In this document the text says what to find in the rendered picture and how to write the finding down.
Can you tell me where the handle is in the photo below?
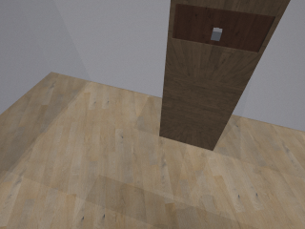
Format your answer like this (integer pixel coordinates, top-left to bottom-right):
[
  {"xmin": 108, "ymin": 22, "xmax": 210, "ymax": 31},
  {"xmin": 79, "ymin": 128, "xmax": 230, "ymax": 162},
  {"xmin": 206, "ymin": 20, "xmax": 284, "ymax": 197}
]
[{"xmin": 211, "ymin": 28, "xmax": 223, "ymax": 41}]

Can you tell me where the drawer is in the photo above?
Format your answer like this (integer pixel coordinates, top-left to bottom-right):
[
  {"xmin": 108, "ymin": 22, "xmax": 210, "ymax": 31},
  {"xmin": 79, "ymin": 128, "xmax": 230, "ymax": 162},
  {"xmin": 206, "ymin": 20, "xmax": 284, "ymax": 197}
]
[{"xmin": 173, "ymin": 4, "xmax": 274, "ymax": 52}]

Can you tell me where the cabinet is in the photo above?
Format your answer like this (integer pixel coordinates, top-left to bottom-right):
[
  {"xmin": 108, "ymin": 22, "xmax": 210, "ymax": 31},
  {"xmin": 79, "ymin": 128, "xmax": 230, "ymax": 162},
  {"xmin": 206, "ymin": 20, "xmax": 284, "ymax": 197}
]
[{"xmin": 159, "ymin": 0, "xmax": 291, "ymax": 151}]

